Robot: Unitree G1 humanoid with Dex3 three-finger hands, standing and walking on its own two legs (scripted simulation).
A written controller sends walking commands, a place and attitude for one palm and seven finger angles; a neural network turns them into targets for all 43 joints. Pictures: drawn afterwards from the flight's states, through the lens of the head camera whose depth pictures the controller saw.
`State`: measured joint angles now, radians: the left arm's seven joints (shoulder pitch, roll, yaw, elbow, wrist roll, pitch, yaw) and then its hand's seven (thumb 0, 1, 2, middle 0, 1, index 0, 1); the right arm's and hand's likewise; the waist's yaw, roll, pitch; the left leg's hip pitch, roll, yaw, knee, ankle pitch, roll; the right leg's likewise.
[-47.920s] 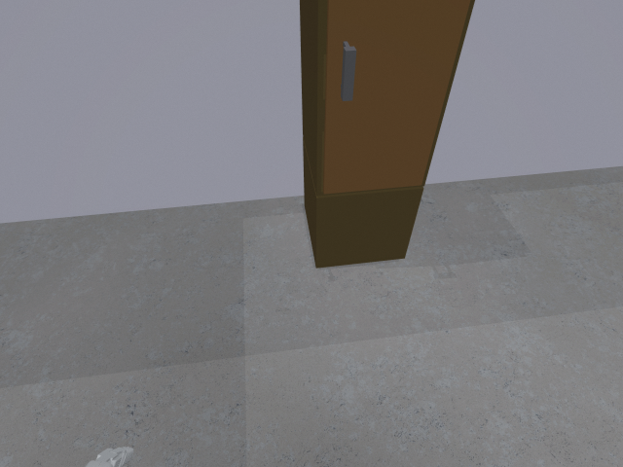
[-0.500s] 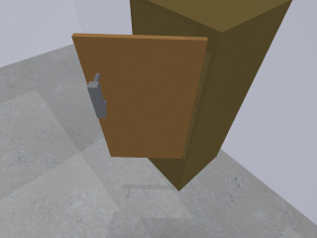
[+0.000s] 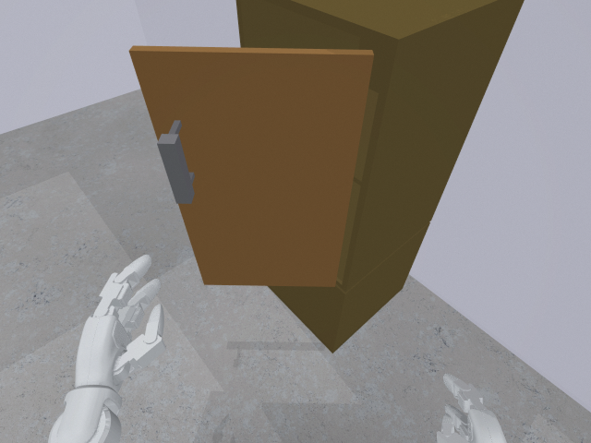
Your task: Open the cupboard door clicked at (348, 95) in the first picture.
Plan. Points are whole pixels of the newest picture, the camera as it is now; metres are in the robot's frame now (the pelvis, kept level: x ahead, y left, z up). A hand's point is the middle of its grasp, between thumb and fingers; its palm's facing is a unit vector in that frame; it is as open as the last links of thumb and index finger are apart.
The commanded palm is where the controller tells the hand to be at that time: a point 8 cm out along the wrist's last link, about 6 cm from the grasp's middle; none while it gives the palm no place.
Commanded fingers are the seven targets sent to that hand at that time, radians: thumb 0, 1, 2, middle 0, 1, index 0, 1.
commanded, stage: raise the hand with hooked fingers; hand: left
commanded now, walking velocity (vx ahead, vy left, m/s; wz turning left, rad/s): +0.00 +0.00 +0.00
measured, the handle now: (180, 162) +0.53 +0.21 +0.10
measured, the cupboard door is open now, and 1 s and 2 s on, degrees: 48 48 48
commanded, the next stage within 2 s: move the hooked fingers beside the handle in 1.82 s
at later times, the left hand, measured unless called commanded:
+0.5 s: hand (140, 345) +0.24 +0.21 +0.03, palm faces -0.04 -1.00 -0.04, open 10.7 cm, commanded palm +0.19 +0.27 +0.04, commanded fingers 0.00 -0.03 0.50 -0.27 -0.90 -0.27 -0.90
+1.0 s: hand (67, 297) +0.27 +0.28 +0.10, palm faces +0.06 -1.00 -0.04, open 13.5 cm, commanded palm +0.24 +0.33 +0.10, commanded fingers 0.00 -0.50 0.30 -0.30 -1.20 -0.30 -1.20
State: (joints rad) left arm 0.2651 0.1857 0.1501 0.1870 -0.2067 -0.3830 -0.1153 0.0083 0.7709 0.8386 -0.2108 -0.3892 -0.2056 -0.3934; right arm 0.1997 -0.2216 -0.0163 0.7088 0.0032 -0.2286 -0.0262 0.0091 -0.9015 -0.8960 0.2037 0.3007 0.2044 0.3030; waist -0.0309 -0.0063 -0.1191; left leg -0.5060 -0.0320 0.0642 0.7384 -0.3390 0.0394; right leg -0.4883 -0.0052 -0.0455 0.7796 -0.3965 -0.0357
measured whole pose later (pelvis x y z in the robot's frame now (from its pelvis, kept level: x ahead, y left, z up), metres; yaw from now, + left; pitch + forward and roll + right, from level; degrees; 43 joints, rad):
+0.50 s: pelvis -0.01 -0.02 -0.02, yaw +1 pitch +9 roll -1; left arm 0.20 0.35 0.29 0.19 -0.36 -0.22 -0.43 0.01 0.19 0.60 -0.26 -0.76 -0.25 -0.76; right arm 0.26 -0.21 0.06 0.60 0.04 -0.22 -0.09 0.01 -0.90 -0.90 0.21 0.30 0.21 0.30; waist -0.02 0.04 -0.09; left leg -0.68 0.02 0.00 0.92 -0.41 0.00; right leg -0.62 0.05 -0.11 0.89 -0.44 -0.07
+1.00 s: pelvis +0.01 +0.02 +0.00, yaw +1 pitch +6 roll -2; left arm 0.07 0.38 0.36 0.19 -0.36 -0.20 -0.41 0.00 -0.38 0.35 -0.30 -1.13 -0.29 -1.13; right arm 0.24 -0.25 0.05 0.57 0.05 -0.24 -0.09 0.01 -0.90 -0.90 0.20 0.30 0.20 0.30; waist 0.02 0.02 -0.08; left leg -0.50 -0.02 0.03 0.77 -0.37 0.06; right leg -0.42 0.01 -0.08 0.71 -0.38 -0.02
